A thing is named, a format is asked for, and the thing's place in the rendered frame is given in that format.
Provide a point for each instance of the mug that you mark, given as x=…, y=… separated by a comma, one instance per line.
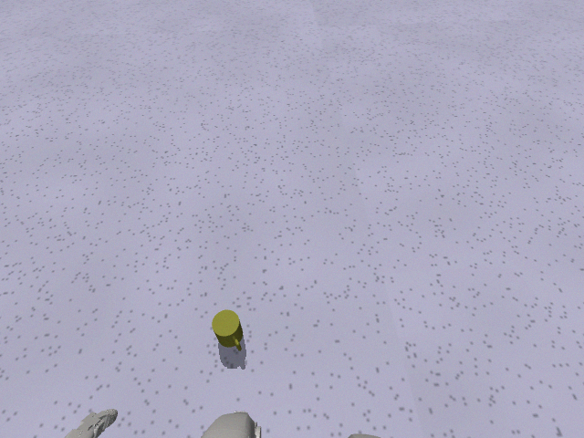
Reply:
x=227, y=328

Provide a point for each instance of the left robot hand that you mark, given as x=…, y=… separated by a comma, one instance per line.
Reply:
x=94, y=424

